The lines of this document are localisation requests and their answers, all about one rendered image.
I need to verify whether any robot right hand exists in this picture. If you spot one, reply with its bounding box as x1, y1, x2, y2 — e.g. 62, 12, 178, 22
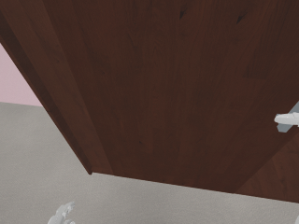
274, 112, 299, 127

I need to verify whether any robot left hand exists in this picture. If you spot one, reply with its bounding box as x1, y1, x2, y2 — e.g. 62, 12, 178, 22
48, 202, 76, 224

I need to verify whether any handle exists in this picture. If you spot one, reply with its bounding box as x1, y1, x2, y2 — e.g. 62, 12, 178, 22
276, 101, 299, 133

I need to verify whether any wardrobe door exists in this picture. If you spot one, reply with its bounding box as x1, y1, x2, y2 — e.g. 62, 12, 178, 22
0, 0, 111, 169
42, 0, 299, 194

